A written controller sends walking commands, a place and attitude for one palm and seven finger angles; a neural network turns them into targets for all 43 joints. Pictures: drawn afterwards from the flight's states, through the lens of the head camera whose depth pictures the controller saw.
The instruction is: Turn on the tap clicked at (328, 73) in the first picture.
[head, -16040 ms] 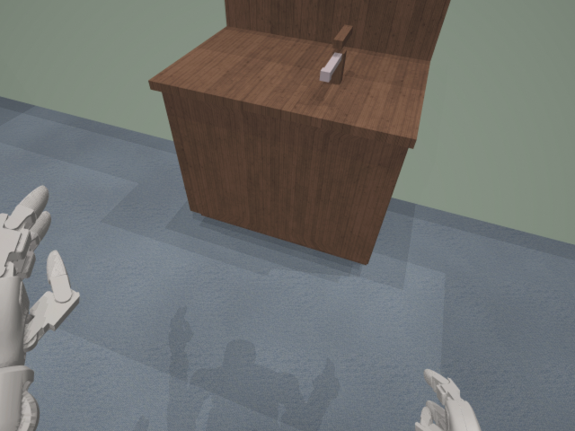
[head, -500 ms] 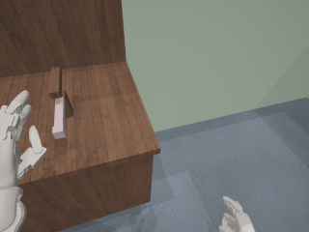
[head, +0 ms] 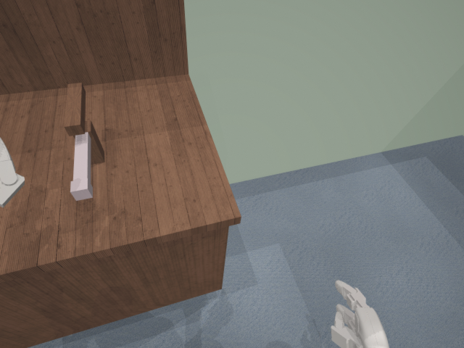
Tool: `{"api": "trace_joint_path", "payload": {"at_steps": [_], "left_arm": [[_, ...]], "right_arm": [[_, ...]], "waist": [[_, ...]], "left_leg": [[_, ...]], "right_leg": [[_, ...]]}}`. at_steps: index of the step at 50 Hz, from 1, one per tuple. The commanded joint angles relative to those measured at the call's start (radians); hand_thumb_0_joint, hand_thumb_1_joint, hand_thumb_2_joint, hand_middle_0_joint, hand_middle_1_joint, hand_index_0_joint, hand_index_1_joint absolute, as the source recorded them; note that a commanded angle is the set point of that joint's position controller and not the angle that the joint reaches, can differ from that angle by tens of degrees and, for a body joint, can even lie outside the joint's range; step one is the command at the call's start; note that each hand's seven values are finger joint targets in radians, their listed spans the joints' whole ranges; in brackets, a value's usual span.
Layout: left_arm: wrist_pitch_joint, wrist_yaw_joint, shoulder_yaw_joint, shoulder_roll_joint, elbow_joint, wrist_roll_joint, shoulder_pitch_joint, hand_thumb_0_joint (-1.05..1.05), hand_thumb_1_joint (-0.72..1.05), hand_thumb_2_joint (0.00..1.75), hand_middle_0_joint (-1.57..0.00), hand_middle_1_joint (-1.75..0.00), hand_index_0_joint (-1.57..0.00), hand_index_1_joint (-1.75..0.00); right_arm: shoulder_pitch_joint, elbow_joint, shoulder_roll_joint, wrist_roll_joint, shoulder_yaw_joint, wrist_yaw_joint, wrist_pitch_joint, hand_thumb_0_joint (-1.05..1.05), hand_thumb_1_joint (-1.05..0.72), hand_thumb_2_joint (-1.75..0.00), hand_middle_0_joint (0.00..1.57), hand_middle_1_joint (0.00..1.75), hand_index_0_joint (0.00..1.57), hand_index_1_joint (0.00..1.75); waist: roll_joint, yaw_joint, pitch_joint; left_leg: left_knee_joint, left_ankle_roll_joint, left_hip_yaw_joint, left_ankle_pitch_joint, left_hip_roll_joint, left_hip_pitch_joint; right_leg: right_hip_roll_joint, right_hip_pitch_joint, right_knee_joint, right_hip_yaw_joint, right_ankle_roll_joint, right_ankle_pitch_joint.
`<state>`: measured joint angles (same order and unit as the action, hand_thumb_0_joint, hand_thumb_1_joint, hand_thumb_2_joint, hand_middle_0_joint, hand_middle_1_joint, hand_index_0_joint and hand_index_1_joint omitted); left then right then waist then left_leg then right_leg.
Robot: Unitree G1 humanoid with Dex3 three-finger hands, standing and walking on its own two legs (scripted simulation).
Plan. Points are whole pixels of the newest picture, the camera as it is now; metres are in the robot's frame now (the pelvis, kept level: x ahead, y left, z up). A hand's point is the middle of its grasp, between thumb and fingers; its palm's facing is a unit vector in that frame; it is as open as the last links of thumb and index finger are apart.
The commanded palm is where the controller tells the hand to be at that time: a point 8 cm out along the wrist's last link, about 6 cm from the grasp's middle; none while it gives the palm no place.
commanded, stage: look again from close up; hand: left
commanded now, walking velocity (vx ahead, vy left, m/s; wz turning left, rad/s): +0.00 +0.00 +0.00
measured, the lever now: (81, 189) +0.34 +0.32 +0.04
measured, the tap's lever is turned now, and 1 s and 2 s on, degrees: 0 0 0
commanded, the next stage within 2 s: come to a stop and stand still in 0.14 s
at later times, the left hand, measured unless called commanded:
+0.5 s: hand (16, 159) +0.26 +0.29 +0.22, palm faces +0.49 -0.81 -0.34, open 7.4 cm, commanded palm +0.16 +0.30 +0.17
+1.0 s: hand (58, 192) +0.26 +0.27 +0.16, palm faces +0.34 -0.85 -0.39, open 7.4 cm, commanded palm +0.20 +0.30 +0.17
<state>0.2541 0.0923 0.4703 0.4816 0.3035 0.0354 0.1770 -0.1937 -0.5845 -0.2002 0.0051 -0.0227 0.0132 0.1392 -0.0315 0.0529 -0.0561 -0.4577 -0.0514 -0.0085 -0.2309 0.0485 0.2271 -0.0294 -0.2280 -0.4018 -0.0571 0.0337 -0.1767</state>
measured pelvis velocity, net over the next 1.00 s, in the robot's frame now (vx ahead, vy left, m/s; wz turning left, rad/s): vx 0.03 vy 0.03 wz -0.03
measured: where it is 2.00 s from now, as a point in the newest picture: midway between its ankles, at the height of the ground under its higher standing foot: outside the picture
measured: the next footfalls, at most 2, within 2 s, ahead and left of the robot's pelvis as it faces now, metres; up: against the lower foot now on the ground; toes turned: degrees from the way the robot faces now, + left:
none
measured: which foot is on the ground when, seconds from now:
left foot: down 0.00-1.00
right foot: down 0.00-1.00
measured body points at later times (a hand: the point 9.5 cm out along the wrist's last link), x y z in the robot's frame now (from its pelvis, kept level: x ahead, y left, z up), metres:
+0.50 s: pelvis -0.01 +0.02 +0.00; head +0.03 +0.04 +0.44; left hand +0.23 +0.33 +0.24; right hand +0.18 -0.20 -0.08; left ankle +0.00 +0.08 -0.74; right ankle +0.02 -0.10 -0.74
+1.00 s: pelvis +0.03 +0.03 +0.00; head +0.05 +0.04 +0.44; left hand +0.23 +0.31 +0.18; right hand +0.23 -0.20 -0.07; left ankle +0.01 +0.08 -0.74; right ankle +0.02 -0.10 -0.74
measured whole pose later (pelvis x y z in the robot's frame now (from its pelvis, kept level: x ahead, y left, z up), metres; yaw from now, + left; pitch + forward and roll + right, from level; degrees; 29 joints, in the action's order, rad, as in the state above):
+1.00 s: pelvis +0.03 +0.03 +0.00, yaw -1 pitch +1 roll -2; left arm 0.25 0.08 0.37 0.37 0.45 0.03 0.41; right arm -0.15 -0.55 -0.20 0.01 -0.01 0.02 0.09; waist -0.01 0.01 -0.02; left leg -0.50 -0.08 0.03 -0.31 0.07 0.22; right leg -0.01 -0.23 -0.46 -0.02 -0.01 -0.25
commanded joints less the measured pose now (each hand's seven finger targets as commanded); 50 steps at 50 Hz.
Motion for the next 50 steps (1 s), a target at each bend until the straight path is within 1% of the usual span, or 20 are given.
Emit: {"api": "trace_joint_path", "payload": {"at_steps": [1,5,7,8,12,16,17,18,19,21,23,25,28,29,31,33,37,40,44,50], "left_arm": [[0.064,-0.016,-0.123,-0.035,0.296,0.027,0.222,0.00,0.90,0.90,-0.20,-0.30,-0.20,-0.30],[0.052,0.017,-0.013,0.060,0.297,0.029,0.251,0.00,0.90,0.90,-0.20,-0.30,-0.20,-0.30],[0.056,0.023,0.053,0.109,0.283,0.035,0.202,0.00,0.90,0.90,-0.20,-0.30,-0.20,-0.30],[0.060,0.026,0.102,0.168,0.336,0.031,0.129,0.00,0.90,0.90,-0.20,-0.30,-0.20,-0.30],[0.073,0.017,0.014,0.100,0.346,0.022,0.012,0.00,0.90,0.90,-0.20,-0.30,-0.20,-0.30],[0.086,0.017,-0.081,0.018,0.381,0.004,-0.004,0.00,0.90,0.90,-0.20,-0.30,-0.20,-0.30],[0.190,0.024,0.465,0.819,0.661,-0.180,-0.974,0.00,0.90,0.90,-0.20,-0.30,-0.20,-0.30],[0.127,0.004,0.188,0.379,0.182,-0.081,-0.667,0.00,0.90,0.90,-0.20,-0.30,-0.20,-0.30],[0.112,-0.018,0.038,0.164,0.215,-0.033,-0.381,0.00,0.90,0.90,-0.20,-0.30,-0.20,-0.30],[0.082,-0.045,-0.093,-0.004,0.102,-0.004,-0.128,0.00,0.90,0.90,-0.20,-0.30,-0.20,-0.30],[0.062,-0.055,-0.126,-0.079,0.130,0.019,0.124,0.00,0.90,0.90,-0.20,-0.30,-0.20,-0.30],[0.054,-0.048,-0.078,-0.020,0.240,0.015,0.233,0.00,0.90,0.90,-0.20,-0.30,-0.20,-0.30],[0.036,-0.008,0.118,0.140,0.250,0.019,0.281,0.00,0.90,0.90,-0.20,-0.30,-0.20,-0.30],[0.037,-0.009,0.112,0.117,0.248,0.028,0.277,0.00,0.90,0.90,-0.20,-0.30,-0.20,-0.30],[0.050,-0.011,0.144,0.143,0.292,0.034,0.230,0.00,0.90,0.90,-0.20,-0.30,-0.20,-0.30],[0.066,-0.008,0.160,0.202,0.442,0.021,0.088,0.00,0.90,0.90,-0.20,-0.30,-0.20,-0.30],[0.071,-0.013,0.038,0.111,0.480,0.011,0.056,0.00,0.90,0.90,-0.20,-0.30,-0.20,-0.30],[0.062,-0.002,-0.006,0.057,0.465,0.004,0.110,0.00,0.90,0.90,-0.20,-0.30,-0.20,-0.30],[0.034,0.004,-0.010,0.010,0.325,0.008,0.242,0.00,0.90,0.90,-0.20,-0.30,-0.20,-0.30],[0.024,0.001,0.019,0.043,0.289,0.021,0.197,0.00,0.90,0.90,-0.20,-0.30,-0.20,-0.30]], "right_arm": [[0.036,0.163,-0.140,0.011,0.070,-0.029,0.065,0.00,-0.90,-0.90,0.20,0.30,0.20,0.30],[0.063,0.179,-0.136,0.010,0.063,-0.007,0.052,0.00,-0.90,-0.90,0.20,0.30,0.20,0.30],[0.077,0.184,-0.127,0.009,0.058,0.017,0.046,0.00,-0.90,-0.90,0.20,0.30,0.20,0.30],[0.091,0.187,-0.130,0.006,0.054,0.028,0.043,0.00,-0.90,-0.90,0.20,0.30,0.20,0.30],[0.082,0.174,-0.116,0.007,0.043,0.040,0.061,0.00,-0.90,-0.90,0.20,0.30,0.20,0.30],[0.065,0.151,-0.125,0.001,0.045,0.026,0.096,0.00,-0.90,-0.90,0.20,0.30,0.20,0.30],[-0.087,0.118,-0.164,-0.055,0.020,0.010,0.134,0.00,-0.90,-0.90,0.20,0.30,0.20,0.30],[0.048,0.050,-0.076,0.002,0.011,0.008,0.103,0.00,-0.90,-0.90,0.20,0.30,0.20,0.30],[0.032,0.084,-0.103,-0.013,0.037,-0.005,0.092,0.00,-0.90,-0.90,0.20,0.30,0.20,0.30],[0.010,0.113,-0.133,0.014,0.064,-0.024,0.087,0.00,-0.90,-0.90,0.20,0.30,0.20,0.30],[0.005,0.132,-0.128,0.027,0.071,-0.048,0.062,0.00,-0.90,-0.90,0.20,0.30,0.20,0.30],[0.016,0.163,-0.135,0.029,0.069,-0.053,0.032,0.00,-0.90,-0.90,0.20,0.30,0.20,0.30],[0.074,0.178,-0.130,0.025,0.069,-0.018,-0.002,0.00,-0.90,-0.90,0.20,0.30,0.20,0.30],[0.083,0.190,-0.119,0.022,0.064,-0.006,-0.008,0.00,-0.90,-0.90,0.20,0.30,0.20,0.30],[0.095,0.207,-0.119,0.016,0.055,0.013,-0.008,0.00,-0.90,-0.90,0.20,0.30,0.20,0.30],[0.120,0.213,-0.125,0.010,0.045,0.025,0.002,0.00,-0.90,-0.90,0.20,0.30,0.20,0.30],[0.078,0.191,-0.121,0.003,0.044,0.015,0.045,0.00,-0.90,-0.90,0.20,0.30,0.20,0.30],[0.050,0.165,-0.127,0.003,0.054,0.005,0.055,0.00,-0.90,-0.90,0.20,0.30,0.20,0.30],[0.041,0.153,-0.134,0.006,0.061,0.001,0.021,0.00,-0.90,-0.90,0.20,0.30,0.20,0.30],[0.074,0.180,-0.125,0.011,0.053,0.024,-0.023,0.00,-0.90,-0.90,0.20,0.30,0.20,0.30]], "waist": [[0.154,-0.012,0.248],[-0.075,-0.013,0.187],[-0.101,-0.018,0.151],[-0.067,-0.022,0.130],[0.126,-0.026,0.110],[0.199,-0.023,0.143],[0.163,-0.028,-0.011],[0.310,-0.041,0.065],[0.230,-0.030,0.070],[0.261,-0.025,0.170],[0.231,-0.015,0.208],[0.083,-0.015,0.207],[-0.119,-0.010,0.204],[-0.174,-0.017,0.195],[-0.123,-0.025,0.179],[0.054,-0.027,0.193],[0.259,-0.025,0.252],[0.193,-0.033,0.276],[0.064,-0.034,0.229],[0.047,-0.035,0.194]], "left_leg": [[0.062,0.035,-0.104,0.337,-0.138,-0.010],[0.102,0.034,-0.115,0.108,-0.122,0.076],[0.108,0.026,-0.121,0.021,-0.109,0.082],[0.109,0.026,-0.124,0.000,-0.106,0.080],[0.136,0.001,-0.136,-0.095,-0.111,0.098],[0.150,0.006,-0.134,-0.068,-0.120,0.079],[0.037,-0.005,-0.052,0.013,-0.119,0.209],[0.034,0.018,-0.120,0.045,-0.176,0.070],[0.092,0.051,-0.126,0.052,-0.129,0.046],[0.078,0.052,-0.090,0.046,-0.116,0.006],[0.092,0.051,-0.094,0.115,-0.129,-0.016],[0.109,0.054,-0.097,0.145,-0.143,0.014],[0.120,0.051,-0.080,0.101,-0.140,0.023],[0.115,0.049,-0.082,0.094,-0.139,0.037],[0.122,0.048,-0.090,0.105,-0.134,0.041],[0.119,0.043,-0.096,0.153,-0.138,0.023],[0.027,0.046,-0.071,0.360,-0.123,-0.046],[-0.024,0.065,-0.072,0.487,-0.129,-0.111],[-0.021,0.080,-0.073,0.475,-0.124,-0.066],[0.028,0.077,-0.073,0.398,-0.123,-0.019]], "right_leg": [[0.109,0.177,-0.021,0.109,-0.002,0.167],[0.103,0.165,0.006,0.100,-0.010,0.045],[0.111,0.118,0.043,0.122,-0.011,-0.041],[0.110,0.092,0.051,0.131,-0.010,-0.073],[0.102,0.104,0.048,0.142,-0.006,-0.100],[0.087,0.154,0.010,0.116,-0.004,-0.027],[0.084,-0.025,0.069,0.137,-0.046,-0.008],[0.174,-0.066,-0.011,0.113,0.038,-0.105],[0.101,0.007,-0.020,0.110,0.042,-0.051],[0.098,0.061,-0.016,0.135,0.018,0.016],[0.093,0.086,-0.032,0.103,0.008,0.068],[0.089,0.115,-0.027,0.075,0.002,0.077],[0.088,0.129,-0.010,0.071,-0.011,0.058],[0.094,0.125,-0.006,0.068,-0.013,0.055],[0.093,0.118,-0.024,0.079,-0.013,0.059],[0.085,0.130,-0.080,0.078,-0.013,0.099],[0.086,0.148,-0.083,0.085,0.001,0.199],[0.087,0.116,-0.075,0.080,0.005,0.238],[0.093,0.103,-0.057,0.079,0.008,0.275],[0.094,0.120,-0.048,0.080,0.003,0.269]]}}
